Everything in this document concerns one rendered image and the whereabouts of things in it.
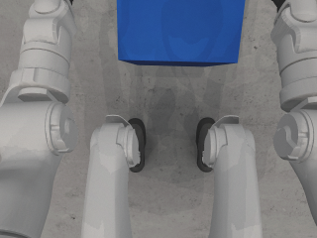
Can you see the robot right forearm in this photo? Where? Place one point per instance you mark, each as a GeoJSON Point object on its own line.
{"type": "Point", "coordinates": [294, 34]}

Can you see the left robot foot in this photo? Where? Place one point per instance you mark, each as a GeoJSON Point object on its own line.
{"type": "Point", "coordinates": [140, 131]}

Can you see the right robot upper arm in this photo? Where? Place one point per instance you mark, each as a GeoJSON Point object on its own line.
{"type": "Point", "coordinates": [295, 140]}

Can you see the robot right hand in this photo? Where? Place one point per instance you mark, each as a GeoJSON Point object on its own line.
{"type": "Point", "coordinates": [278, 4]}

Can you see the right robot thigh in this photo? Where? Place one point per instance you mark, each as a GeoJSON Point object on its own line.
{"type": "Point", "coordinates": [236, 209]}

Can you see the left robot upper arm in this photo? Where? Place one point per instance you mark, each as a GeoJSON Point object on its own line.
{"type": "Point", "coordinates": [34, 136]}

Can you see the carton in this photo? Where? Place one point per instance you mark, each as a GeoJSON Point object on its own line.
{"type": "Point", "coordinates": [179, 32]}

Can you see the robot left forearm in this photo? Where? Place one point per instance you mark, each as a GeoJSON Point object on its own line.
{"type": "Point", "coordinates": [45, 54]}

